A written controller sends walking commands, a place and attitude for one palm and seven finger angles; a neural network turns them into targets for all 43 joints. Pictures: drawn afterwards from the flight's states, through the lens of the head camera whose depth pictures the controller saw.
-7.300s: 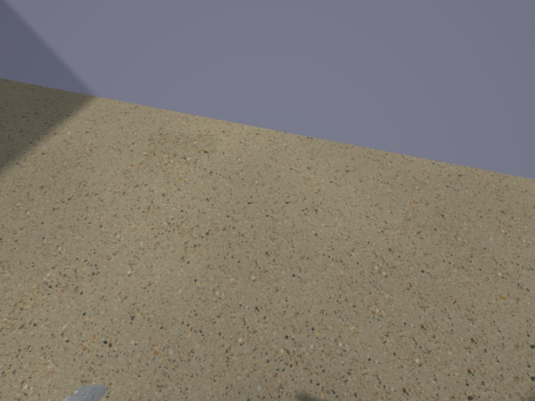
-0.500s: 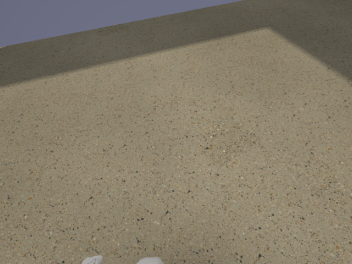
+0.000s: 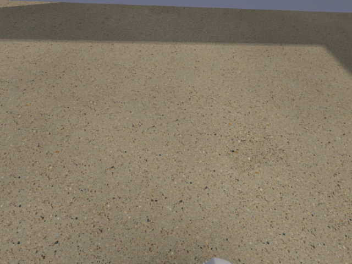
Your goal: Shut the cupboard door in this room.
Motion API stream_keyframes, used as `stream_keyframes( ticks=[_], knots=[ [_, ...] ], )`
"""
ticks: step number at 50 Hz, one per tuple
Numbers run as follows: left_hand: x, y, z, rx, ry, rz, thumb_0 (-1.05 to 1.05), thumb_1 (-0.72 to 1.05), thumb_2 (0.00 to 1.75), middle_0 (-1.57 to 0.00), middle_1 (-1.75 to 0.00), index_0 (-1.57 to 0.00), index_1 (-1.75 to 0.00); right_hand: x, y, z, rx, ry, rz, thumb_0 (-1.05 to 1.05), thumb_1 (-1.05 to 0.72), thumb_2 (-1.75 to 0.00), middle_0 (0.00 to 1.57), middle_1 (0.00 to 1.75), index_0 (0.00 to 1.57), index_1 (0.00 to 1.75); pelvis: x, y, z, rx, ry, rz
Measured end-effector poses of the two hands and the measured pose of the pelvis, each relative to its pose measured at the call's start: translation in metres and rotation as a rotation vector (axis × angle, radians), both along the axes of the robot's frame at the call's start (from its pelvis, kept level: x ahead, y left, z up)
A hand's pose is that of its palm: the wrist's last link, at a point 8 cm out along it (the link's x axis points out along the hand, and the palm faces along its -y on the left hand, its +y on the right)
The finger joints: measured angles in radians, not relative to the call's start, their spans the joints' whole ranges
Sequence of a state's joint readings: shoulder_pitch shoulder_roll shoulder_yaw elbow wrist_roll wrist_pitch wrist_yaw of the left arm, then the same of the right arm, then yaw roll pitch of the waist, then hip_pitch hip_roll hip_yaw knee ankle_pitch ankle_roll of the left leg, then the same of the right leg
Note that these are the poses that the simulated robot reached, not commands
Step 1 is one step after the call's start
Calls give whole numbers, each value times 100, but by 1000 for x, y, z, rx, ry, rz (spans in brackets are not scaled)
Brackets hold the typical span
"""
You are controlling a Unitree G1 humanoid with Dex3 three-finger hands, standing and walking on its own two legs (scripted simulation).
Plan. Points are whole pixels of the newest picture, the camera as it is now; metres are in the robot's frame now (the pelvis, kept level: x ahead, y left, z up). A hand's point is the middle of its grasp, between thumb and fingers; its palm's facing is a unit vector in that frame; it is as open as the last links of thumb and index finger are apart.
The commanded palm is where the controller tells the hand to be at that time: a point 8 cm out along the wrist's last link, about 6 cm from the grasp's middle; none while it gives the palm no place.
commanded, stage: turn or walk to find it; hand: left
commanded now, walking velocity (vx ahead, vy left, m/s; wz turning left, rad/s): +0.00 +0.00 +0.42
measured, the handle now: out of the picture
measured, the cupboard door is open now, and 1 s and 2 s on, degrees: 84 84 84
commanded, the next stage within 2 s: none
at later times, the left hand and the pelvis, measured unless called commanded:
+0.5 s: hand out of the picture +0.00 +0.16 -0.15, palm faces +0.25 -0.93 -0.26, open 7.4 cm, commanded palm none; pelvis -0.03 -0.04 +0.00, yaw +14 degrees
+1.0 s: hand out of the picture -0.11 +0.21 -0.16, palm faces +0.45 -0.86 -0.24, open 7.4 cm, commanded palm none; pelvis -0.08 -0.01 +0.00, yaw +25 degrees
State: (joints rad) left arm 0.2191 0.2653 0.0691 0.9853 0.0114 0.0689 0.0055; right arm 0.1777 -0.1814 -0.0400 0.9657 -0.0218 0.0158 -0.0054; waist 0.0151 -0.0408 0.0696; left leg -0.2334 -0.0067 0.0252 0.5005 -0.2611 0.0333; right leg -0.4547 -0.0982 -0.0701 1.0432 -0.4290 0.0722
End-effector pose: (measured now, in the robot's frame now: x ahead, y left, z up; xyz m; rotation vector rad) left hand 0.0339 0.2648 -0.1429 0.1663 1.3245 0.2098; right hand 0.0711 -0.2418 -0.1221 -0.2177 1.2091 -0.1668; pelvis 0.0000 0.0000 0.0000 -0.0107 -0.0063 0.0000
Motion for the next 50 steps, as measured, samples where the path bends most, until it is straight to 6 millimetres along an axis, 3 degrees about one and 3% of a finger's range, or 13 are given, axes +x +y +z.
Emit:
stream_keyframes(
  ticks=[6,13,19,25,30,36,38,43,50],
  knots=[
    [14,-6,13,19,-85,14,1,91,90,-19,-30,-20,-30,2,3,-5,35,-8,29,0,-91,-89,21,30,21,30,-5,-5,2,8,-1,45],
    [26,-36,24,53,-205,22,1,91,90,-20,-30,-20,-30,-9,-22,-29,75,22,47,0,-90,-89,21,30,21,30,-15,-30,-8,29,-5,108],
    [-8,-58,34,58,-210,83,0,91,90,-20,-30,-20,-30,-14,-44,-28,71,69,91,0,-91,-89,20,30,20,30,-25,-43,-1,43,-24,178],
    [-53,-64,28,40,-146,161,0,90,90,-20,-30,-21,-30,-16,-51,-21,42,107,148,0,-91,-89,20,30,20,30,-33,-45,2,46,-25,242],
    [-99,-56,15,19,-88,240,0,90,90,-20,-30,-21,-30,-7,-36,-16,10,123,224,0,-91,-89,20,30,20,30,-43,-36,0,39,-16,291],
    [-161,-30,-13,-9,-4,342,0,90,90,-20,-30,-21,-30,16,5,-12,-24,30,326,0,-91,-89,20,30,20,30,-61,-13,-14,18,-9,343],
    [-175,-23,-15,-11,35,359,1,91,90,-20,-30,-20,-30,19,19,-6,-20,-1,346,0,-91,-89,20,30,20,30,-66,-9,-12,18,-13,345],
    [-185,-12,-3,-7,21,390,1,91,90,-20,-30,-20,-30,18,42,3,-4,-20,389,0,-91,-89,20,30,20,30,-73,-3,-1,1,-13,379],
    [-169,-12,11,26,-72,407,1,91,90,-19,-30,-20,-30,13,47,-2,34,-9,419,0,-91,-89,21,30,21,30,-80,-9,3,5,-6,433]
  ],
)
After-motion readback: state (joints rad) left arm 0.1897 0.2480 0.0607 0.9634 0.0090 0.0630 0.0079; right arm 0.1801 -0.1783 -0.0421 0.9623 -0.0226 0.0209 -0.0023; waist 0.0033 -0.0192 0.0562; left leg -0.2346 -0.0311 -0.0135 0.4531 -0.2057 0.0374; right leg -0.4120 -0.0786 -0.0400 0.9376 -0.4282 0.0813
